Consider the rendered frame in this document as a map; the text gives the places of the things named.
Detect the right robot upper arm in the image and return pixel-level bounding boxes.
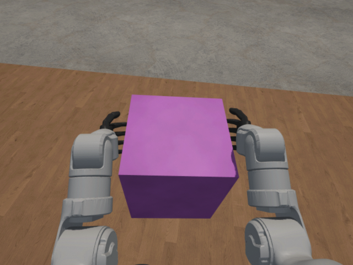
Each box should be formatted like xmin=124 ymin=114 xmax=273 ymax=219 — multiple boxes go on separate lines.
xmin=245 ymin=217 xmax=343 ymax=265

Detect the left robot forearm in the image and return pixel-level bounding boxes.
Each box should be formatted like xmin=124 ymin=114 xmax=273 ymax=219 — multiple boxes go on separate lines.
xmin=51 ymin=129 xmax=119 ymax=265

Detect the robot right hand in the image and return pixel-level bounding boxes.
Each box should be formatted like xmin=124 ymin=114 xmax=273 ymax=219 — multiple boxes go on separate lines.
xmin=227 ymin=108 xmax=251 ymax=150

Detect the robot left hand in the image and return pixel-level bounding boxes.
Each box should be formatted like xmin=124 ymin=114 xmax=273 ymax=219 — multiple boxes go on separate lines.
xmin=100 ymin=112 xmax=127 ymax=154

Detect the carton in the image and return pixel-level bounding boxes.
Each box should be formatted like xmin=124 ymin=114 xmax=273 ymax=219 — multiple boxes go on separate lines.
xmin=119 ymin=94 xmax=239 ymax=219

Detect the right robot forearm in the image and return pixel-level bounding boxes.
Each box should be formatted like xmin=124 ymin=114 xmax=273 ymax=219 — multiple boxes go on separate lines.
xmin=236 ymin=124 xmax=312 ymax=255

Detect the left robot upper arm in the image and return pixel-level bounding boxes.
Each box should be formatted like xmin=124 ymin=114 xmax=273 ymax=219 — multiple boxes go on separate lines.
xmin=52 ymin=226 xmax=118 ymax=265

